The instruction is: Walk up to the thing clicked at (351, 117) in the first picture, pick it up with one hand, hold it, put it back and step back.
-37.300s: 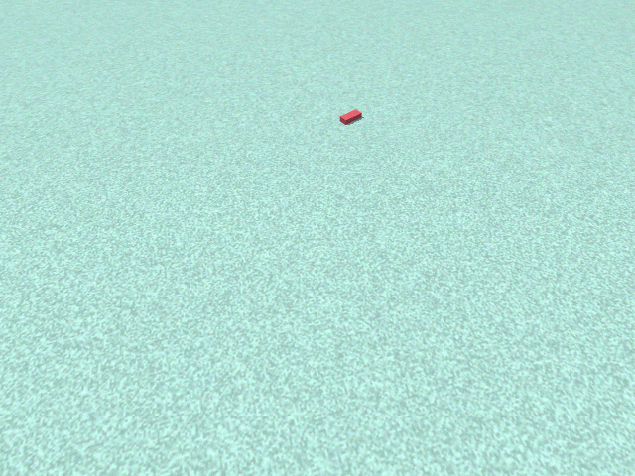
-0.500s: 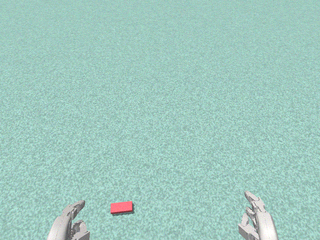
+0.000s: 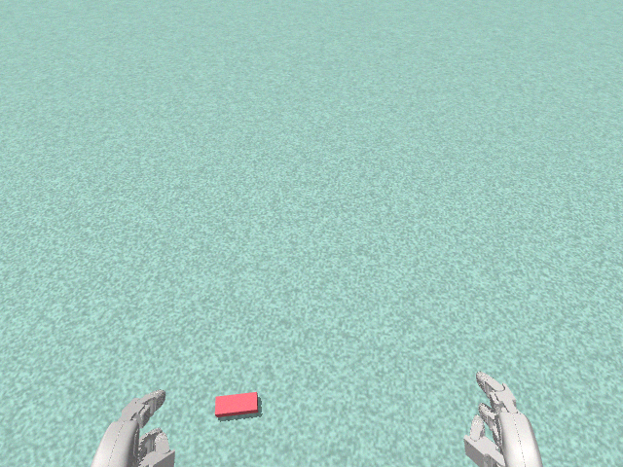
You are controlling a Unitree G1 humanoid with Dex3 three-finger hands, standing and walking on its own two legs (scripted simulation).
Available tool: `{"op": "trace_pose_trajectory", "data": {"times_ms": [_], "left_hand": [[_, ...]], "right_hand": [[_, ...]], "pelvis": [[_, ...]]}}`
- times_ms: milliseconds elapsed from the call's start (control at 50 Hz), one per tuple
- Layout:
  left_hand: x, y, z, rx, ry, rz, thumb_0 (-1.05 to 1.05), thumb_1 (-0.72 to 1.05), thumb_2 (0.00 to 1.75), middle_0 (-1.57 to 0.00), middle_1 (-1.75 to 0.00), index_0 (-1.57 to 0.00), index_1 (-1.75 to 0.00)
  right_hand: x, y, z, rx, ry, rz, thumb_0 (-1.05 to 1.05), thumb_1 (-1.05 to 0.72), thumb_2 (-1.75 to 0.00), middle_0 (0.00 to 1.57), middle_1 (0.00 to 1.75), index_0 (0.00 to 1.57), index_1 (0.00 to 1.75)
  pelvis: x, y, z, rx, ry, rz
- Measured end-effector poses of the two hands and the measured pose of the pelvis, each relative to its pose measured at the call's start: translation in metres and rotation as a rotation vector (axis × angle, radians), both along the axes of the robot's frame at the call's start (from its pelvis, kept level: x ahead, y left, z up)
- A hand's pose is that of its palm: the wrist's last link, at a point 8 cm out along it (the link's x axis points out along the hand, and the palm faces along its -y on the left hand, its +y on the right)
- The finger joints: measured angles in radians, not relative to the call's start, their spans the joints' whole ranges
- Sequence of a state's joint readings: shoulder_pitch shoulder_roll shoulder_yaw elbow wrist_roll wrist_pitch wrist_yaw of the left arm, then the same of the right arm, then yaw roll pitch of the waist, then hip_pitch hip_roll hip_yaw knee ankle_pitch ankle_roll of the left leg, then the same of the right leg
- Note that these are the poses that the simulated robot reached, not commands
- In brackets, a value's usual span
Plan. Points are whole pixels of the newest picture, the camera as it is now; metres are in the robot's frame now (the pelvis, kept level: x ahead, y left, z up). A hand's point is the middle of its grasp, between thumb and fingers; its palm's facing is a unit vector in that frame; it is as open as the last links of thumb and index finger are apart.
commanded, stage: home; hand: left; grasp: from above
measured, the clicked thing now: (236, 404) +0.42 +0.21 -0.70
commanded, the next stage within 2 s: stand in 0.02 s
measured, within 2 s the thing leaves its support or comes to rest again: neither
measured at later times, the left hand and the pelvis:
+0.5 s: hand out of the picture +0.08 +0.24 -0.11, palm faces +0.01 -0.94 -0.33, open 7.4 cm; pelvis -0.01 +0.01 +0.04, yaw -1 degrees
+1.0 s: hand out of the picture +0.03 +0.24 -0.10, palm faces +0.01 -0.95 -0.32, open 7.4 cm; pelvis -0.02 +0.01 +0.07, yaw -1 degrees
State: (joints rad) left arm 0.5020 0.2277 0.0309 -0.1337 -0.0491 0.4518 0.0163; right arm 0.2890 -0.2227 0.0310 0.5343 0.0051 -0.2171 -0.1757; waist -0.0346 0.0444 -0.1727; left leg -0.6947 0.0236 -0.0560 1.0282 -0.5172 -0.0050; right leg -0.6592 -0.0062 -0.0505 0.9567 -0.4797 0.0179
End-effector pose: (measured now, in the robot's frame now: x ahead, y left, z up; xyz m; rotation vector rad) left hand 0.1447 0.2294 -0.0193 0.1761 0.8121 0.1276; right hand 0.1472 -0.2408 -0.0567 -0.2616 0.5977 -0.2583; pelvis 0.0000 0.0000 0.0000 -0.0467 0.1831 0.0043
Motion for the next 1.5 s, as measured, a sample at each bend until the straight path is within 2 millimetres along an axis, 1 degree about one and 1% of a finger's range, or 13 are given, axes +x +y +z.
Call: {"op": "trace_pose_trajectory", "data": {"times_ms": [120, 140, 180, 240, 400, 460, 540, 680, 800, 1040, 1220, 1340, 1500], "left_hand": [[-0.005, 0.001, -0.001, 0.003, 0.014, -0.002, 0.01, 0.91, 0.90, -0.20, -0.30, -0.20, -0.30], [-0.004, 0.002, -0.004, 0.026, 0.000, -0.019, 0.01, 0.91, 0.90, -0.20, -0.30, -0.20, -0.30], [-0.002, 0.008, -0.015, 0.075, -0.015, -0.042, 0.01, 0.90, 0.90, -0.20, -0.30, -0.20, -0.30], [-0.006, 0.021, -0.030, 0.116, 0.031, -0.043, 0.01, 0.90, 0.90, -0.20, -0.30, -0.20, -0.30], [-0.047, 0.046, -0.048, 0.135, 0.198, 0.012, 0.01, 0.90, 0.90, -0.20, -0.30, -0.20, -0.30], [-0.062, 0.052, -0.052, 0.126, 0.256, 0.033, 0.01, 0.91, 0.90, -0.20, -0.30, -0.20, -0.30], [-0.079, 0.054, -0.054, 0.108, 0.317, 0.059, 0.01, 0.91, 0.90, -0.20, -0.30, -0.20, -0.30], [-0.101, 0.055, -0.051, 0.091, 0.393, 0.083, 0.01, 0.91, 0.90, -0.20, -0.30, -0.20, -0.30], [-0.113, 0.056, -0.047, 0.096, 0.426, 0.091, 0.01, 0.91, 0.90, -0.20, -0.30, -0.20, -0.30], [-0.125, 0.056, -0.043, 0.109, 0.455, 0.089, 0.01, 0.91, 0.90, -0.20, -0.30, -0.20, -0.30], [-0.128, 0.051, -0.042, 0.110, 0.488, 0.087, 0.01, 0.91, 0.90, -0.20, -0.30, -0.20, -0.30], [-0.121, 0.048, -0.042, 0.109, 0.494, 0.082, 0.01, 0.91, 0.90, -0.20, -0.30, -0.20, -0.30], [-0.099, 0.042, -0.042, 0.100, 0.465, 0.069, 0.01, 0.91, 0.90, -0.20, -0.30, -0.20, -0.30]], "right_hand": [[-0.003, -0.001, 0.000, -0.001, 0.001, -0.002, 0.01, -0.90, -0.90, 0.21, 0.30, 0.20, 0.30], [-0.004, -0.001, -0.002, -0.018, 0.027, 0.023, 0.01, -0.90, -0.90, 0.21, 0.30, 0.20, 0.30], [-0.008, -0.003, -0.012, -0.039, 0.152, 0.094, 0.01, -0.90, -0.90, 0.21, 0.30, 0.20, 0.30], [-0.019, -0.011, -0.020, -0.038, 0.303, 0.142, 0.01, -0.90, -0.90, 0.21, 0.30, 0.20, 0.30], [-0.058, -0.032, -0.016, 0.004, 0.460, 0.036, 0.01, -0.90, -0.90, 0.21, 0.30, 0.20, 0.30], [-0.072, -0.034, -0.013, 0.005, 0.501, 0.003, 0.01, -0.90, -0.90, 0.21, 0.30, 0.20, 0.30], [-0.086, -0.031, -0.011, 0.012, 0.545, -0.024, 0.01, -0.90, -0.90, 0.21, 0.30, 0.20, 0.30], [-0.097, -0.020, -0.009, 0.046, 0.586, -0.040, 0.01, -0.90, -0.90, 0.21, 0.30, 0.20, 0.30], [-0.102, -0.016, -0.008, 0.066, 0.593, -0.047, 0.01, -0.90, -0.90, 0.21, 0.30, 0.20, 0.30], [-0.116, -0.031, -0.006, 0.067, 0.625, -0.066, 0.01, -0.90, -0.90, 0.21, 0.30, 0.20, 0.30], [-0.126, -0.043, -0.006, 0.060, 0.667, -0.079, 0.01, -0.90, -0.90, 0.21, 0.30, 0.20, 0.30], [-0.124, -0.046, -0.007, 0.062, 0.681, -0.079, 0.01, -0.91, -0.90, 0.21, 0.30, 0.20, 0.30], [-0.114, -0.045, -0.006, 0.066, 0.668, -0.077, 0.01, -0.91, -0.90, 0.21, 0.30, 0.20, 0.30]], "pelvis": [[-0.003, 0.000, 0.000, 0.000, 0.000, -0.001], [-0.005, 0.000, 0.001, 0.004, -0.021, -0.003], [-0.009, -0.001, 0.006, 0.022, -0.071, -0.012], [-0.014, -0.001, 0.014, 0.039, -0.111, -0.014], [-0.013, 0.001, 0.031, 0.051, -0.170, -0.017], [-0.011, 0.005, 0.037, 0.047, -0.186, -0.018], [-0.009, 0.009, 0.044, 0.042, -0.207, -0.021], [-0.010, 0.012, 0.056, 0.043, -0.235, -0.023], [-0.014, 0.012, 0.061, 0.045, -0.256, -0.025], [-0.023, 0.006, 0.065, 0.047, -0.260, -0.024], [-0.021, 0.000, 0.066, 0.046, -0.249, -0.026], [-0.016, -0.003, 0.067, 0.045, -0.244, -0.027], [-0.010, -0.004, 0.068, 0.044, -0.240, -0.031]]}}
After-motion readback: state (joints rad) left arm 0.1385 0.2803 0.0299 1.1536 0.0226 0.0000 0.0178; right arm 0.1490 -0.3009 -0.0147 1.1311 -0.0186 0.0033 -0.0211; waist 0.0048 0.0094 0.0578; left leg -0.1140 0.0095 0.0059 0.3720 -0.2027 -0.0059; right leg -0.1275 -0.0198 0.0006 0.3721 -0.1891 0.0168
